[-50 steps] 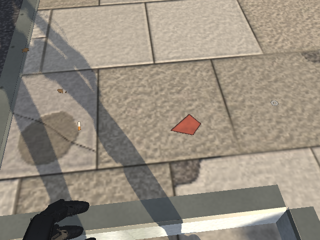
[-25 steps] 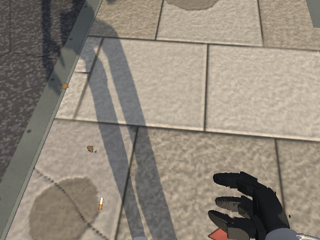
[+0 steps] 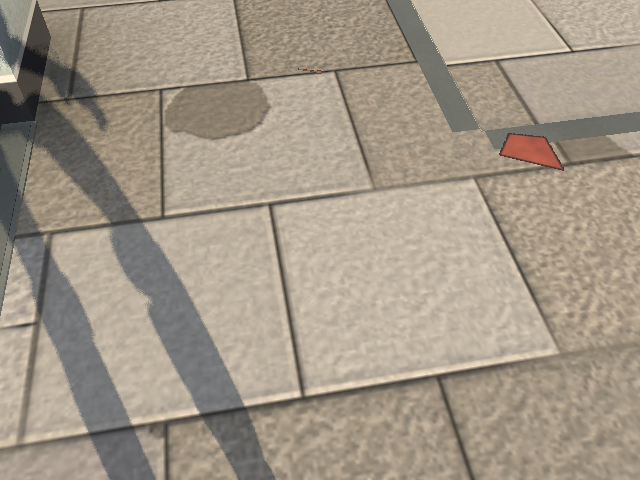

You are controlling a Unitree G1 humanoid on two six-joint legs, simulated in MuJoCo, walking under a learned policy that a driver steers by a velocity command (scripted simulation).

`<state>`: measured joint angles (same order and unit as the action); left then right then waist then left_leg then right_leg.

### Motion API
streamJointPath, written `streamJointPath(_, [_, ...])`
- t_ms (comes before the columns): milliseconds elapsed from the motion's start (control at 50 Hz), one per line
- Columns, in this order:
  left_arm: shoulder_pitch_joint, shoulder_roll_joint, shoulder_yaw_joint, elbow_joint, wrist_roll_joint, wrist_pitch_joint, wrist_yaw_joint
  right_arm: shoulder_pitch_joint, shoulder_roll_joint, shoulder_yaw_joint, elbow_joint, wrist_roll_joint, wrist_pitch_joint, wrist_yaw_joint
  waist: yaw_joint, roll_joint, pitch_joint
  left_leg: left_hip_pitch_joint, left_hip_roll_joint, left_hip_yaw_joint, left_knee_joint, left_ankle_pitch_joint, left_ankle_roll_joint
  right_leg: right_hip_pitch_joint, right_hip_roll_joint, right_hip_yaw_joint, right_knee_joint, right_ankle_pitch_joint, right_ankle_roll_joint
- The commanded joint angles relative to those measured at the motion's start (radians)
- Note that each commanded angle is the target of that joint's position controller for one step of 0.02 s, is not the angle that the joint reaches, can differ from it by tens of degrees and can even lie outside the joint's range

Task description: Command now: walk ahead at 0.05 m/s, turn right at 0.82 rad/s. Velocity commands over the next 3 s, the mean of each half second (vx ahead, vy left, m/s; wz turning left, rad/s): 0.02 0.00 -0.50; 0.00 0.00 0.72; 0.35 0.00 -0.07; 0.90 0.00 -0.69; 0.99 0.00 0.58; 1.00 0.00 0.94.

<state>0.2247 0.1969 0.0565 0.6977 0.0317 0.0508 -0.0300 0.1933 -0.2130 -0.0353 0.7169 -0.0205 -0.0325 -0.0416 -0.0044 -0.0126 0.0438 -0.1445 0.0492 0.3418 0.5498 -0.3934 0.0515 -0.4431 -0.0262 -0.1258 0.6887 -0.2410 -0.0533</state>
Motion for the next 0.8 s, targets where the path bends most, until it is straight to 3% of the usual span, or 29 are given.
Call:
streamJointPath(20, [0.118, 0.108, 0.042, -0.057, 0.002, -0.036, 0.018, 0.070, -0.178, -0.058, -0.040, 0.011, 0.027, -0.001, 0.049, 0.016, -0.109, 0.017, 0.231, -0.068, 0.246, 0.760, 0.002, 0.181, 0.038, 0.047, -0.197, 0.062, -0.050])
streamJointPath(40, [0.188, 0.234, 0.078, -0.063, 0.004, -0.044, 0.034, 0.052, -0.169, -0.058, -0.087, 0.015, 0.032, 0.006, 0.078, -0.163, -0.127, -0.205, 0.131, -0.062, 0.519, 0.369, -0.055, 0.322, -0.127, 0.352, -0.228, 0.528, -0.111])
streamJointPath(60, [0.186, 0.330, 0.112, -0.059, -0.024, -0.028, 0.042, -0.005, -0.099, -0.044, -0.165, 0.016, 0.046, 0.010, 0.061, -0.358, -0.203, -0.492, -0.102, -0.203, 0.783, -0.298, -0.123, 0.443, -0.276, 0.724, -0.274, 0.755, -0.343])
streamJointPath(80, [0.182, 0.298, 0.107, -0.093, -0.045, -0.023, 0.039, -0.004, -0.105, -0.036, -0.149, -0.009, 0.043, 0.015, 0.078, -0.138, -0.235, -0.527, -0.044, -0.380, 0.829, -0.300, -0.132, 0.431, -0.313, 0.728, -0.326, 0.589, -0.360])
streamJointPath(100, [0.125, 0.255, 0.096, -0.105, -0.030, -0.014, 0.045, -0.048, -0.101, -0.036, -0.153, 0.001, 0.034, 0.019, 0.066, -0.059, -0.169, -0.541, -0.037, -0.401, 0.823, -0.212, -0.124, 0.356, -0.275, 0.662, -0.347, 0.361, -0.340])
streamJointPath(120, [0.061, 0.215, 0.081, -0.112, -0.017, -0.003, 0.052, -0.081, -0.101, -0.035, -0.153, 0.008, 0.025, 0.016, 0.031, -0.016, -0.077, -0.544, -0.017, -0.408, 0.734, -0.116, -0.112, 0.265, -0.213, 0.588, -0.379, 0.233, -0.280])
streamJointPath(140, [0.008, 0.192, 0.073, -0.126, -0.026, 0.000, 0.055, -0.099, -0.114, -0.039, -0.167, -0.001, 0.026, 0.012, 0.011, -0.029, -0.054, -0.524, -0.003, -0.410, 0.656, -0.052, -0.109, 0.219, -0.158, 0.539, -0.386, 0.197, -0.228])
streamJointPath(180, [-0.007, 0.182, 0.070, -0.137, -0.018, -0.008, 0.049, -0.070, -0.102, -0.035, -0.144, -0.018, 0.046, 0.009, 0.005, -0.037, -0.104, -0.469, -0.029, -0.390, 0.624, -0.007, -0.109, 0.207, -0.110, 0.494, -0.355, 0.308, -0.199])
streamJointPath(220, [0.021, 0.217, 0.082, -0.128, -0.013, -0.020, 0.043, -0.063, -0.081, -0.026, -0.142, -0.012, 0.057, 0.008, 0.009, -0.018, -0.149, -0.456, -0.043, -0.396, 0.563, -0.008, -0.109, 0.231, -0.097, 0.502, -0.337, 0.357, -0.189])
streamJointPath(260, [0.026, 0.224, 0.083, -0.128, -0.009, -0.022, 0.045, -0.050, -0.076, -0.020, -0.133, -0.003, 0.064, 0.004, 0.019, -0.052, -0.169, -0.461, -0.046, -0.389, 0.500, 0.005, -0.104, 0.259, -0.096, 0.497, -0.339, 0.310, -0.178])
streamJointPath(340, [0.005, 0.161, 0.046, -0.125, 0.007, -0.020, 0.039, -0.027, -0.068, -0.009, -0.108, 0.000, 0.071, 0.002, 0.047, -0.121, -0.188, -0.325, -0.032, -0.344, 0.360, 0.010, -0.079, 0.214, -0.084, 0.435, -0.344, 0.221, -0.152])
streamJointPath(400, [-0.013, 0.120, 0.015, -0.104, 0.009, -0.014, 0.037, 0.006, -0.056, 0.000, -0.088, 0.007, 0.071, 0.009, 0.049, -0.136, -0.165, -0.173, -0.032, -0.325, 0.189, 0.003, -0.050, 0.159, -0.111, 0.427, -0.365, 0.122, -0.142])
streamJointPath(440, [-0.041, 0.160, 0.019, -0.094, -0.003, -0.011, 0.048, 0.039, -0.064, -0.005, -0.082, 0.009, 0.062, 0.015, 0.016, -0.115, -0.114, -0.078, -0.065, -0.302, -0.002, 0.100, -0.024, 0.117, -0.111, 0.404, -0.314, 0.093, -0.116])
streamJointPath(460, [-0.029, 0.167, 0.021, -0.088, -0.008, -0.011, 0.057, 0.023, -0.085, -0.010, -0.096, -0.001, 0.053, 0.018, 0.016, -0.067, -0.076, -0.078, -0.061, -0.353, -0.113, 0.133, -0.008, 0.109, -0.094, 0.387, -0.263, 0.098, -0.079])
streamJointPath(480, [-0.010, 0.148, 0.018, -0.101, -0.010, -0.012, 0.064, 0.015, -0.141, -0.018, -0.118, -0.018, 0.039, 0.020, 0.039, 0.081, -0.076, -0.085, 0.072, -0.576, -0.221, 0.215, 0.023, 0.095, -0.029, 0.321, -0.116, 0.046, -0.032])
streamJointPath(500, [-0.018, 0.146, 0.017, -0.128, -0.016, -0.012, 0.065, -0.012, -0.248, -0.049, -0.130, -0.003, 0.033, 0.027, 0.066, 0.225, -0.027, -0.108, 0.221, -0.812, -0.258, 0.420, 0.120, -0.016, 0.130, 0.169, -0.021, -0.160, 0.030])
streamJointPath(520, [-0.057, 0.165, 0.019, -0.136, -0.009, -0.013, 0.069, 0.061, -0.267, -0.068, -0.114, -0.007, 0.034, 0.036, 0.002, 0.279, -0.034, -0.129, 0.286, -0.935, -0.301, 0.485, 0.219, -0.045, 0.140, 0.163, 0.149, -0.298, 0.049])
streamJointPath(540, [-0.077, 0.174, 0.024, -0.135, -0.011, -0.017, 0.066, 0.089, -0.232, -0.067, -0.100, -0.003, 0.037, 0.038, 0.001, 0.193, -0.036, -0.107, 0.248, -0.900, -0.283, 0.477, 0.233, -0.071, 0.126, 0.190, 0.271, -0.293, 0.061])
streamJointPath(560, [-0.089, 0.159, 0.023, -0.129, -0.016, -0.019, 0.059, 0.075, -0.213, -0.067, -0.096, 0.004, 0.043, 0.036, 0.010, 0.134, -0.041, -0.109, 0.185, -0.826, -0.255, 0.452, 0.204, -0.080, 0.112, 0.202, 0.321, -0.254, 0.071])
streamJointPath(620, [-0.110, 0.129, 0.015, -0.129, -0.011, -0.019, 0.050, 0.042, -0.184, -0.074, -0.112, 0.011, 0.050, 0.030, 0.010, 0.144, -0.102, -0.024, 0.073, -0.738, -0.202, 0.500, 0.148, -0.117, 0.104, 0.182, 0.338, -0.186, 0.096])
streamJointPath(720, [-0.174, 0.101, -0.004, -0.153, -0.027, -0.022, 0.056, 0.125, -0.208, -0.104, -0.107, 0.006, 0.064, 0.025, -0.045, 0.156, -0.152, 0.069, 0.061, -0.843, -0.187, 0.406, 0.150, -0.108, 0.118, 0.192, 0.153, -0.222, 0.095])
streamJointPath(800, [-0.108, 0.119, -0.006, -0.134, -0.036, -0.032, 0.069, 0.074, -0.220, -0.118, -0.118, 0.003, 0.077, 0.042, -0.025, 0.194, -0.142, -0.031, 0.020, -0.902, -0.189, 0.364, 0.111, 0.071, 0.155, 0.193, -0.051, -0.213, 0.066])
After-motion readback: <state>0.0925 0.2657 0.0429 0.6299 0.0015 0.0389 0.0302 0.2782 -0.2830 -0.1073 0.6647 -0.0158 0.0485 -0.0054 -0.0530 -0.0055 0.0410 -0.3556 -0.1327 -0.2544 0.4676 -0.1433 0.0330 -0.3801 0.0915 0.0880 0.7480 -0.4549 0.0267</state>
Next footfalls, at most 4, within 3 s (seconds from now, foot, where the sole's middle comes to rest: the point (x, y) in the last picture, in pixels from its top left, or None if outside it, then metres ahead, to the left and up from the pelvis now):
0.02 right None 0.11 -0.08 -0.76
0.48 left None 0.14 0.11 -0.76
0.86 right None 0.08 -0.07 -0.76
1.26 left None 0.03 0.14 -0.76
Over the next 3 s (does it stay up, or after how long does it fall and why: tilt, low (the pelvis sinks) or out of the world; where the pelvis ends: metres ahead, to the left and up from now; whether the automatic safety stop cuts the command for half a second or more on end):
stays up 1.46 -0.09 -0.01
